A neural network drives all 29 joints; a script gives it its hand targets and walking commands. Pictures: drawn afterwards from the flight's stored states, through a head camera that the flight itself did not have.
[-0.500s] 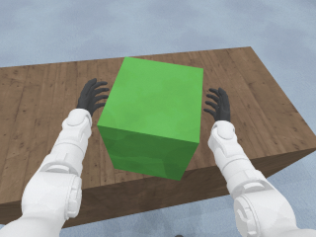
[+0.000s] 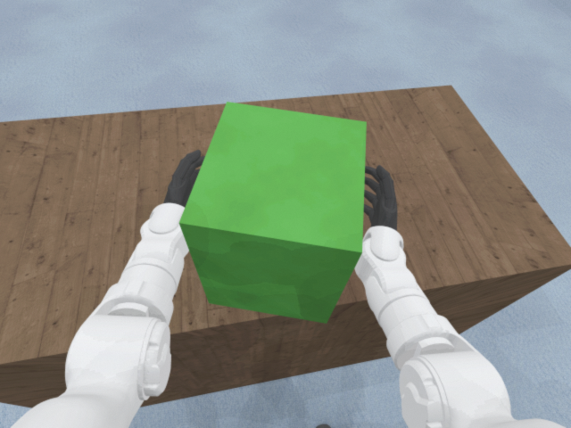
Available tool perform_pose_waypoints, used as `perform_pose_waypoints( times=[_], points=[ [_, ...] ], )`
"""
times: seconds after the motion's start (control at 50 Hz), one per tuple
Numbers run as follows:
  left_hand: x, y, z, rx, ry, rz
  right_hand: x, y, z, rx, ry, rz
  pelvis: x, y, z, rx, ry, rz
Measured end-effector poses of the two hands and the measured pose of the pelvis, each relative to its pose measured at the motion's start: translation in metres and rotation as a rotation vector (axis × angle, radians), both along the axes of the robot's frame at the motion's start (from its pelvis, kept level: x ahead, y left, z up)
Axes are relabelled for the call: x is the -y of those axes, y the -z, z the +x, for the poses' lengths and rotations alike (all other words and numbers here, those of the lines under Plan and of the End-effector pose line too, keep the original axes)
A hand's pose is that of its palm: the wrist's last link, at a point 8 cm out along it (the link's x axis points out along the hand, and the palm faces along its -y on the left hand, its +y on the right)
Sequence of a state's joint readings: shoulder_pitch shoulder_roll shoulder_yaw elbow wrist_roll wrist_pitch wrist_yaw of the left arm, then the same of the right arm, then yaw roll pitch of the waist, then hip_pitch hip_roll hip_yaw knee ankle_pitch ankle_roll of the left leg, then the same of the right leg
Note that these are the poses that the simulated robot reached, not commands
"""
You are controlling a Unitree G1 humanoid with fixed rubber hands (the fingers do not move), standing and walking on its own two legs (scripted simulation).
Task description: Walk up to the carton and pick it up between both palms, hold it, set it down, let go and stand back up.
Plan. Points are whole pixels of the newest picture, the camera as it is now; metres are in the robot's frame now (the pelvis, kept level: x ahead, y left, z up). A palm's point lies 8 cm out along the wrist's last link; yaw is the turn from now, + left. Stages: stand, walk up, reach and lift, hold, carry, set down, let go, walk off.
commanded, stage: reach and lift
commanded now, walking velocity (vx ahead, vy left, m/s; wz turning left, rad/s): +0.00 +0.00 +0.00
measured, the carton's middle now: (280, 220) +0.41 +0.01 +0.02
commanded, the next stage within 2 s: none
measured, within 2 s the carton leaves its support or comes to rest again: leaves its support in 1.42 s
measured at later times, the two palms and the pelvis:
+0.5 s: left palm (185, 205) +0.42 +0.14 +0.05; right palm (386, 232) +0.36 -0.14 +0.05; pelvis +0.01 +0.01 +0.00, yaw +0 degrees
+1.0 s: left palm (186, 208) +0.42 +0.14 +0.05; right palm (387, 236) +0.36 -0.14 +0.05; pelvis +0.01 +0.01 +0.00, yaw +0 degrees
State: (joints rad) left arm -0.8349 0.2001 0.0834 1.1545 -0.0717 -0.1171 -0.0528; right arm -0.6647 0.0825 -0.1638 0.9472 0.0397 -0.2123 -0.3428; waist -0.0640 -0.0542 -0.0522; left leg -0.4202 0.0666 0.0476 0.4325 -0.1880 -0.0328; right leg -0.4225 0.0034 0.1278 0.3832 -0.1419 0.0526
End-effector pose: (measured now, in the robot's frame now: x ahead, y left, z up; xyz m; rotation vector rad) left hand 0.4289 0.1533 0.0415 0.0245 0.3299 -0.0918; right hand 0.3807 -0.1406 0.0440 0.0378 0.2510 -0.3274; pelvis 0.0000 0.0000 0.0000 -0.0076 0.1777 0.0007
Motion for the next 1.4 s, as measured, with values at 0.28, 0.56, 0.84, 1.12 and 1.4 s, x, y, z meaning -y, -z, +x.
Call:
perform_pose_waypoints(
  times=[0.28,0.56,0.84,1.12,1.4],
  points=[
    [0.004,-0.005,-0.001,0.049,0.039,0.023,-0.001,-0.001,-0.006,0.027,-0.005,-0.050,0.000,-0.001,0.000,0.024,0.000,0.000],
    [0.009,-0.005,-0.013,0.052,0.069,0.040,0.002,-0.002,-0.023,0.027,-0.007,-0.100,-0.008,-0.003,0.006,0.119,-0.003,-0.011],
    [0.009,-0.004,-0.013,0.045,0.070,0.042,0.003,-0.001,-0.025,0.025,-0.004,-0.105,-0.009,-0.003,0.007,0.123,-0.003,-0.011],
    [0.010,-0.004,-0.013,0.045,0.070,0.040,0.002,-0.001,-0.026,0.032,0.007,-0.105,-0.009,-0.004,0.007,0.123,-0.003,-0.011],
    [0.011,-0.008,-0.014,0.076,0.074,0.037,0.003,-0.003,-0.029,0.073,0.020,-0.109,-0.009,-0.004,0.006,0.124,-0.004,-0.011]
  ],
)
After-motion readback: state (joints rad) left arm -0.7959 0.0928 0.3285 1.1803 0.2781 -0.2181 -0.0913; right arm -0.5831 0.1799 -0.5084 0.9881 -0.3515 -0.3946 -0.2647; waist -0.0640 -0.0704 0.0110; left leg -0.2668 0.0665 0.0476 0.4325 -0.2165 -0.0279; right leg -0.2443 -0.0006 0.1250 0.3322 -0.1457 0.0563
